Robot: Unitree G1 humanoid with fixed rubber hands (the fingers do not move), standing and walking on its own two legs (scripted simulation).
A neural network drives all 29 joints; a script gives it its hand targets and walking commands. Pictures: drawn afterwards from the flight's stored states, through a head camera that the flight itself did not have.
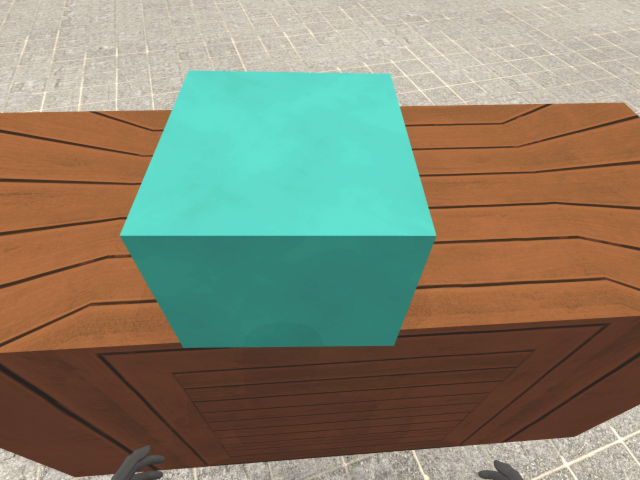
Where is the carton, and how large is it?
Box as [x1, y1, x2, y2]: [120, 70, 435, 347]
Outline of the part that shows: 189,70 120,234 123,242 182,346 228,347 393,345 433,243 435,232 390,74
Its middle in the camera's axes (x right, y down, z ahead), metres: -0.04 -0.05 +0.51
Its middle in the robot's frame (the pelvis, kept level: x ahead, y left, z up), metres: +0.43 +0.04 +0.11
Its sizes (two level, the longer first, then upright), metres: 0.296 0.274 0.220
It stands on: a pedestal, 0.76 m high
